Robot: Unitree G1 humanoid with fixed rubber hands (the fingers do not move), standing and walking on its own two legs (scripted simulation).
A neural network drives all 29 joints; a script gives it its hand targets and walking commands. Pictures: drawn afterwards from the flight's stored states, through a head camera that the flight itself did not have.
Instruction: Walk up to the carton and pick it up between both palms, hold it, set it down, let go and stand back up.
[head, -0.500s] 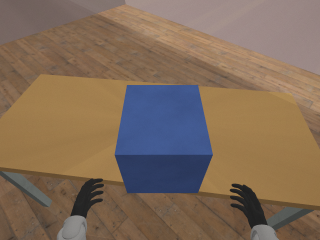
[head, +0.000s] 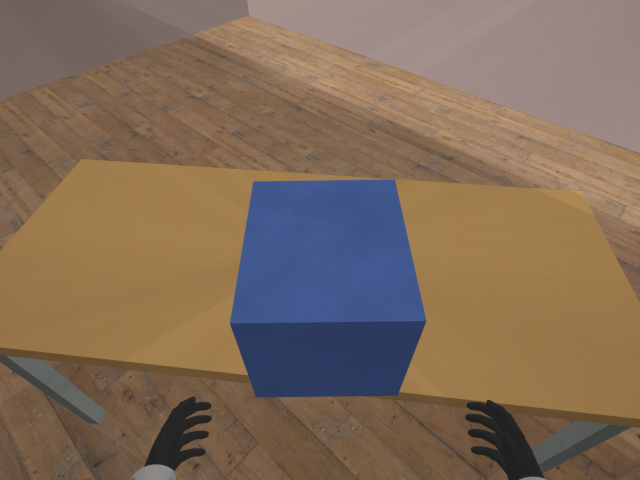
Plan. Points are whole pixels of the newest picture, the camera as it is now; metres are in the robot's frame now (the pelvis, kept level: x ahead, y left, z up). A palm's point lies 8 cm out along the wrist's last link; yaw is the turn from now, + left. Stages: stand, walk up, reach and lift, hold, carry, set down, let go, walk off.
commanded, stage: set down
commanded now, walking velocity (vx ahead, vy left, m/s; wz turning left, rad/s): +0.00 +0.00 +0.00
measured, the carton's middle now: (325, 288) +0.42 +0.04 -0.06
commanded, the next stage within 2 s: let go in 0.12 s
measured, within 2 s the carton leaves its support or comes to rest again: neither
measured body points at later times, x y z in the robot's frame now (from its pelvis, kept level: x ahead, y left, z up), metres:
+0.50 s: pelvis -0.02 -0.01 +0.00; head -0.02 -0.01 +0.45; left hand +0.16 +0.22 -0.09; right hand +0.15 -0.24 -0.08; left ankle -0.01 +0.12 -0.75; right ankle -0.03 -0.12 -0.75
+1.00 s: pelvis -0.02 +0.00 -0.01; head -0.02 +0.01 +0.44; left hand +0.05 +0.29 -0.12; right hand +0.11 -0.23 -0.12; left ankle -0.01 +0.12 -0.75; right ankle -0.03 -0.12 -0.75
